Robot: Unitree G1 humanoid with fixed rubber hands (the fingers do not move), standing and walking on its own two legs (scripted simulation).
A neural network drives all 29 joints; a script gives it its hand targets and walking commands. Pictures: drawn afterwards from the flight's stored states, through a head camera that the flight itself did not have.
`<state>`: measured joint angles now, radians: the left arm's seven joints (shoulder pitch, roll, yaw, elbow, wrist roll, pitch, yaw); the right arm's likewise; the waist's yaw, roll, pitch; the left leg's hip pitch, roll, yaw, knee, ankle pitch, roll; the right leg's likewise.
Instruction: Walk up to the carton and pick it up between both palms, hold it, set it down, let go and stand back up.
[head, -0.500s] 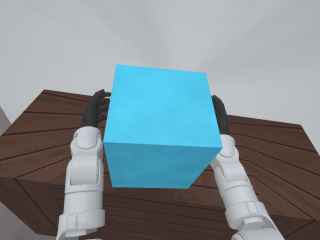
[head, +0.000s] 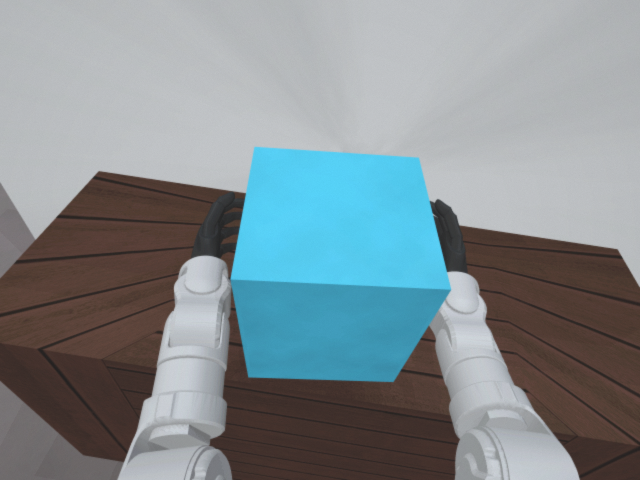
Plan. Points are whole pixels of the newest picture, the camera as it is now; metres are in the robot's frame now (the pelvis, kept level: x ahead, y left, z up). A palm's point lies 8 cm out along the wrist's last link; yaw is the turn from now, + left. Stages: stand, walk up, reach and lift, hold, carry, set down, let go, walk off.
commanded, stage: set down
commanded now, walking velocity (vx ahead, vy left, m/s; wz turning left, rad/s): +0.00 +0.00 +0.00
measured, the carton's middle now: (329, 273) +0.39 -0.02 +0.07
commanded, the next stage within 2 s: none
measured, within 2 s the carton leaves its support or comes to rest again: neither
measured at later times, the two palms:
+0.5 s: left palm (222, 260) +0.39 +0.12 +0.09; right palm (447, 265) +0.39 -0.18 +0.09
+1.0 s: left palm (232, 267) +0.40 +0.11 +0.06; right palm (449, 267) +0.40 -0.19 +0.08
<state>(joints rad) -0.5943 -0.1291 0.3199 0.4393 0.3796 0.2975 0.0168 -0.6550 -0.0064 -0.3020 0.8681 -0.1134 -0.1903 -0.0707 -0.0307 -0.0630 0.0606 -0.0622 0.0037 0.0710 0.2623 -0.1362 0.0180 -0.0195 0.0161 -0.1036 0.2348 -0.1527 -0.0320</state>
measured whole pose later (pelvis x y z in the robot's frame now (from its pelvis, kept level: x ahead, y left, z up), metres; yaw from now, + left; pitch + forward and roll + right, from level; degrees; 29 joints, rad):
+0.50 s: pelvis +0.01 -0.01 +0.00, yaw -1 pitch +1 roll +0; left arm -0.60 -0.14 0.35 0.54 0.35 0.19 0.05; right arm -0.68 -0.01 -0.36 0.93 -0.17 -0.24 -0.05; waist -0.02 -0.04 0.02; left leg -0.15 0.01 0.08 0.27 -0.14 0.01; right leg -0.11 0.02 -0.10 0.25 -0.16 -0.04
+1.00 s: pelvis +0.01 +0.00 +0.00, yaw -2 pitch +4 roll +0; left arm -0.65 -0.16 0.44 0.66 0.39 0.13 0.06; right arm -0.74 0.01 -0.52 0.96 -0.30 -0.20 0.04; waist -0.02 -0.03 -0.01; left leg -0.20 0.01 0.10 0.26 -0.13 0.01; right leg -0.19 0.02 -0.07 0.27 -0.15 -0.04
